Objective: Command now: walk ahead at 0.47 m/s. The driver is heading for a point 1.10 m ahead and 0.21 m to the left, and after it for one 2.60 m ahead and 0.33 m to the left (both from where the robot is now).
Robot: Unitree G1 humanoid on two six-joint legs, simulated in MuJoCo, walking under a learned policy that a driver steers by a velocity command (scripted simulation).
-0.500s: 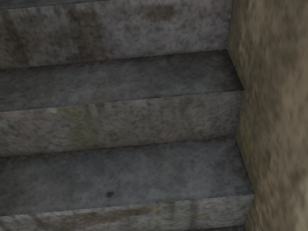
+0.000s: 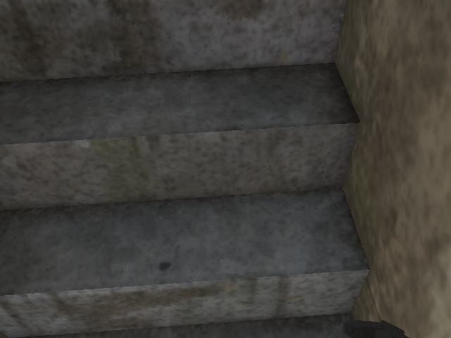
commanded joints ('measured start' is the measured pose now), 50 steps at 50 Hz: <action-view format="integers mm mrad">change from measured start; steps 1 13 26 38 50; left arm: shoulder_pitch -77 -137 -140 -135 -119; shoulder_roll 50 30 17 17 11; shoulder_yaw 11 12 13 17 20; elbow -98 -149 -174 -182 -185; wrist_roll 2 7 6 7 6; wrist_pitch -15 -21 -23 -23 -24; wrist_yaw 0 6 13 13 13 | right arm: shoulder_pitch -49 -61 -56 -66 -69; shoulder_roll -48 -36 -39 -37 -43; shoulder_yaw -19 -22 -30 -34 -36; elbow -83 -77 -58 -48 -27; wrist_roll -2 -9 -4 -4 -1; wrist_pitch -17 -17 -12 -10 -14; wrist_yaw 3 11 7 8 9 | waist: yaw -18 -12 -24 -23 -18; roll -32 -17 -22 -19 -15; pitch -72 -64 -96 -92 -88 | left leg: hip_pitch -64 -90 -48 -44 -47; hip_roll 132 142 153 156 158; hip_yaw -90 -96 -91 -88 -89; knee -81 -73 -65 -75 -81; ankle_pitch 237 197 261 250 246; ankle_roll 1 -11 -25 -30 -30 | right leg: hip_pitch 115 131 157 163 179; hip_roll -54 -64 -64 -66 -60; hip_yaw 73 64 58 57 56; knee -53 -35 -29 -40 -52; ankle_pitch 37 67 156 158 156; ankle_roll -46 -45 -43 -44 -45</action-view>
